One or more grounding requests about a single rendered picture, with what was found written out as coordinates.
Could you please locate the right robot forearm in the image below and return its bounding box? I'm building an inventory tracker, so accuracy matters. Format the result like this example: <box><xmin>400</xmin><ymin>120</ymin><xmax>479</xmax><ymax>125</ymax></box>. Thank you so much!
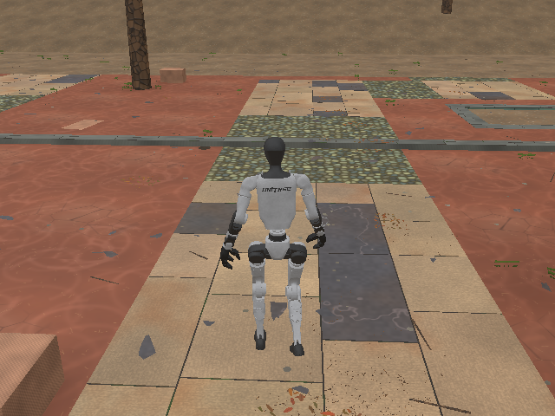
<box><xmin>310</xmin><ymin>208</ymin><xmax>324</xmax><ymax>237</ymax></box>

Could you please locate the left robot forearm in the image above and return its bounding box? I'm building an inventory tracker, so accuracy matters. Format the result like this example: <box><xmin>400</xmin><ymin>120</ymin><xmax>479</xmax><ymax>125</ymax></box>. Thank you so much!
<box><xmin>223</xmin><ymin>211</ymin><xmax>242</xmax><ymax>250</ymax></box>

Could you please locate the left robot hand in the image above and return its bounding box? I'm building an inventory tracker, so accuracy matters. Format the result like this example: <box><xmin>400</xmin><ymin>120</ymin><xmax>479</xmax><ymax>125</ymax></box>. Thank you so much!
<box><xmin>220</xmin><ymin>246</ymin><xmax>240</xmax><ymax>270</ymax></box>

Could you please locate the right robot hand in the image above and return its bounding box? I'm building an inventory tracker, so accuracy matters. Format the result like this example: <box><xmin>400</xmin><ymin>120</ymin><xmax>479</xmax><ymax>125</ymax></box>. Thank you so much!
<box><xmin>306</xmin><ymin>233</ymin><xmax>326</xmax><ymax>249</ymax></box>

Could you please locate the right robot foot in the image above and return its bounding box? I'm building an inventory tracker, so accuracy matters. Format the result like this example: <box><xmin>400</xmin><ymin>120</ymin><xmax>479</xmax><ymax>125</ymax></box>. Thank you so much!
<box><xmin>290</xmin><ymin>341</ymin><xmax>304</xmax><ymax>356</ymax></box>

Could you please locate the right robot thigh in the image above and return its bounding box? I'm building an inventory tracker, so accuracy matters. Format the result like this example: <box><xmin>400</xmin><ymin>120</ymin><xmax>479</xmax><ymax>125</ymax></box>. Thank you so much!
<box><xmin>285</xmin><ymin>242</ymin><xmax>307</xmax><ymax>300</ymax></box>

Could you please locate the robot left upper arm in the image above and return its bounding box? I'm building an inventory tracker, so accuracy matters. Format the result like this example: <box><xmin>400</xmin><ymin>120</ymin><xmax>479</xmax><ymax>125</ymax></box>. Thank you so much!
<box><xmin>233</xmin><ymin>175</ymin><xmax>258</xmax><ymax>224</ymax></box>

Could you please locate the robot right upper arm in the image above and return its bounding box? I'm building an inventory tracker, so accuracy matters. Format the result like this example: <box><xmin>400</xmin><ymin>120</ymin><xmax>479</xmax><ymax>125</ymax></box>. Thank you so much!
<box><xmin>293</xmin><ymin>173</ymin><xmax>319</xmax><ymax>220</ymax></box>

